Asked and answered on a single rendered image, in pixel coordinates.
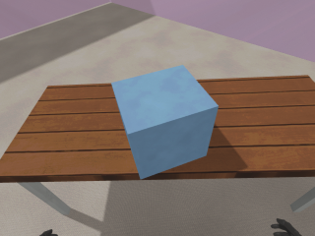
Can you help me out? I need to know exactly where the table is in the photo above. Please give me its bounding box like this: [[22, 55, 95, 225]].
[[0, 75, 315, 215]]

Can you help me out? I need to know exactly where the right robot hand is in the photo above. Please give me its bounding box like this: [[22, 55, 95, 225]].
[[271, 218, 301, 236]]

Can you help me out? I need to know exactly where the carton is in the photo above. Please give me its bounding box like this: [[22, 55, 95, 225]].
[[111, 65, 219, 180]]

